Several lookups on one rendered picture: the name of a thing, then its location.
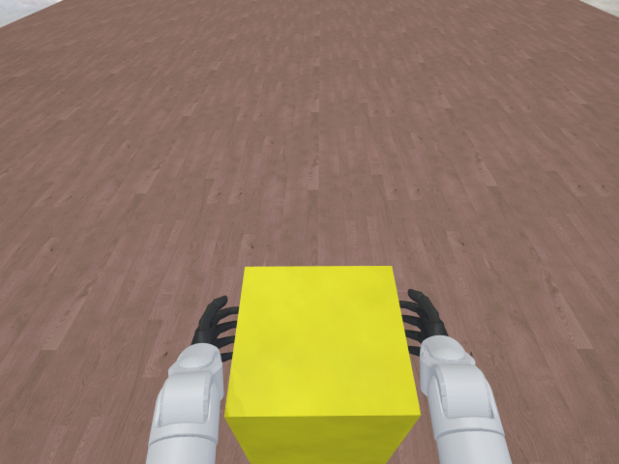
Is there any robot right hand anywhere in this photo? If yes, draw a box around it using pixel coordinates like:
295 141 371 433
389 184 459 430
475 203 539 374
399 289 448 357

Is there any robot left hand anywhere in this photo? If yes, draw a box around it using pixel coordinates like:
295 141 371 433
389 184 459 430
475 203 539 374
191 296 239 362

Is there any right robot forearm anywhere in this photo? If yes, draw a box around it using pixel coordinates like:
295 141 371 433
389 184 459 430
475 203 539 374
420 335 512 464

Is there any carton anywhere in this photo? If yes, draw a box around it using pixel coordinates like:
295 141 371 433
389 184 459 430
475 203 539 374
224 266 421 464

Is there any left robot forearm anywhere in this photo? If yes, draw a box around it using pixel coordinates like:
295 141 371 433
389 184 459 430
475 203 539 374
146 343 223 464

